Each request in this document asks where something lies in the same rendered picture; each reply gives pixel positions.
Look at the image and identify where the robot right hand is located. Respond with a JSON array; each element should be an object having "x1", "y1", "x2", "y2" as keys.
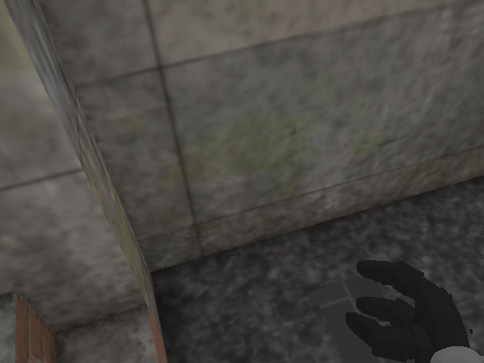
[{"x1": 346, "y1": 260, "x2": 473, "y2": 363}]

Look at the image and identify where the right robot forearm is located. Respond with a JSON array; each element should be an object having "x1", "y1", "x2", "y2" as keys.
[{"x1": 430, "y1": 346, "x2": 482, "y2": 363}]

